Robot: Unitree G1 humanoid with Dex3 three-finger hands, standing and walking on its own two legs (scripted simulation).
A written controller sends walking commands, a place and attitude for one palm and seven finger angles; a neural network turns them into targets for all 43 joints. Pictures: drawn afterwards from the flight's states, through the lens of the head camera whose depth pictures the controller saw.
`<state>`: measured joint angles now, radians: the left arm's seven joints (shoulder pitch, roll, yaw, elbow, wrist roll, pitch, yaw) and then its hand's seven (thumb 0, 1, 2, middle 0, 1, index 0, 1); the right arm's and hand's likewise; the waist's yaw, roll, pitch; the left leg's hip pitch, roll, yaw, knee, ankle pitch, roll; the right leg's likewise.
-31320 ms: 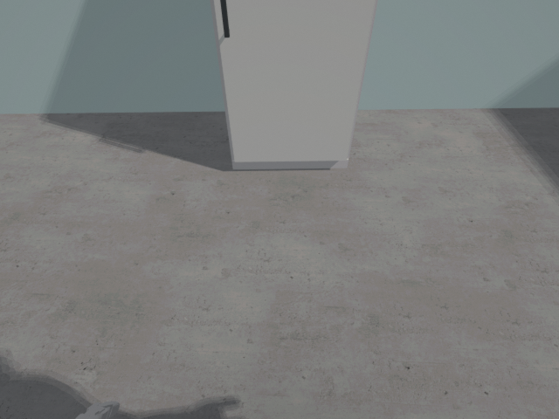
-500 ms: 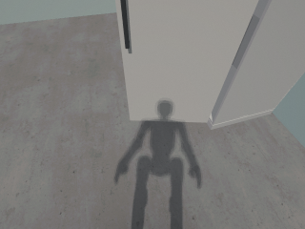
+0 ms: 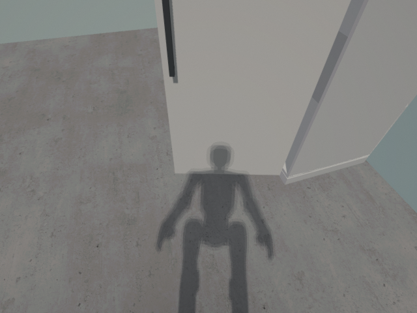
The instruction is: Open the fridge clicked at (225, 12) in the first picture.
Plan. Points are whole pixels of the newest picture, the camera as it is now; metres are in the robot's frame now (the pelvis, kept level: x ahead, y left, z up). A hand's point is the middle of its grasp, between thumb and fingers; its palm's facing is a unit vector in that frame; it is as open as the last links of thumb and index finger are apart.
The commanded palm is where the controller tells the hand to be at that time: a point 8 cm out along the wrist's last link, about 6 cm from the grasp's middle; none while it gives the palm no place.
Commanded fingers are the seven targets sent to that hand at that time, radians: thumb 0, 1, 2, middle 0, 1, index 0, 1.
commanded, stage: look to check the result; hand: left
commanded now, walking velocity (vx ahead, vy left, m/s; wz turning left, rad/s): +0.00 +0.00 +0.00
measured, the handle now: (168, 21) +0.90 +0.18 +0.15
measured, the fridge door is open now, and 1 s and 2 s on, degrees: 72 72 72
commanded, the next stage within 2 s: stand and wait in 0.60 s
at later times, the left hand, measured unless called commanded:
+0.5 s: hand out of the picture +0.08 +0.24 -0.16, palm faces -0.05 -0.94 -0.34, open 7.4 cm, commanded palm none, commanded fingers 0.00 0.90 0.90 -0.20 -0.30 -0.20 -0.30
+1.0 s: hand out of the picture +0.10 +0.23 -0.16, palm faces -0.06 -0.94 -0.34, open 7.4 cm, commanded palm none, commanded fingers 0.00 0.90 0.90 -0.20 -0.30 -0.20 -0.30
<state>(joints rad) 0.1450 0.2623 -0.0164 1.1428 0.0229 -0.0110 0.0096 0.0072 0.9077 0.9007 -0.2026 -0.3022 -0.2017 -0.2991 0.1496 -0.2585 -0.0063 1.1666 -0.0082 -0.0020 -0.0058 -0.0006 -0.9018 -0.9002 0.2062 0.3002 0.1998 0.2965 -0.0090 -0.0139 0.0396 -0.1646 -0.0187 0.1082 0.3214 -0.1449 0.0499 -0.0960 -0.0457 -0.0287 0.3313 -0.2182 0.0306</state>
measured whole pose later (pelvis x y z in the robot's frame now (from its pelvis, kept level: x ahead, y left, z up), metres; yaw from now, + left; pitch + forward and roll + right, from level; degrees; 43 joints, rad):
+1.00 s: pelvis +0.03 -0.02 +0.00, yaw +0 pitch +0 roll +0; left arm 0.10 0.34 -0.01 1.14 0.02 -0.02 0.01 0.01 0.91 0.90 -0.20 -0.30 -0.20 -0.30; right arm 0.10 -0.33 0.00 1.16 -0.01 -0.01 0.00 0.00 -0.90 -0.90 0.21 0.30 0.20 0.30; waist -0.01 -0.01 0.05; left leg -0.11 0.00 0.10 0.27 -0.16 0.02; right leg -0.03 -0.02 -0.03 0.25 -0.22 0.00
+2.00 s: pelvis +0.03 -0.03 +0.00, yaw -1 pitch -1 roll +0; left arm 0.11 0.34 -0.01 1.14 0.02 -0.02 0.01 0.01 0.91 0.90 -0.20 -0.30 -0.20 -0.30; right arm 0.10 -0.33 0.00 1.16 -0.01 0.00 0.00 0.00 -0.90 -0.90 0.21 0.30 0.20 0.30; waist -0.01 -0.01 0.05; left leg -0.10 0.03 0.11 0.27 -0.16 0.00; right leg -0.01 0.00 -0.02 0.24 -0.21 -0.01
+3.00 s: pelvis +0.03 -0.02 +0.00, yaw -1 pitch -1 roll +0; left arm 0.11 0.34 -0.01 1.14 0.02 -0.02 0.01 0.01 0.91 0.90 -0.20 -0.30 -0.20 -0.30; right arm 0.10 -0.33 0.00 1.17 0.00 0.00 0.00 0.00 -0.90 -0.90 0.21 0.30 0.20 0.30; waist -0.01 -0.02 0.05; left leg -0.09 0.02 0.11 0.26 -0.15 0.01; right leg -0.01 -0.01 -0.02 0.23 -0.20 0.00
